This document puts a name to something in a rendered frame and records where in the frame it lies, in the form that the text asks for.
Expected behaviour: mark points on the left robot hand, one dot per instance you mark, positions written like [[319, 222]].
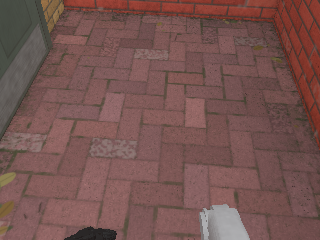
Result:
[[94, 234]]

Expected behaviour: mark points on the robot right thigh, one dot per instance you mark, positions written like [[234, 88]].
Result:
[[221, 223]]

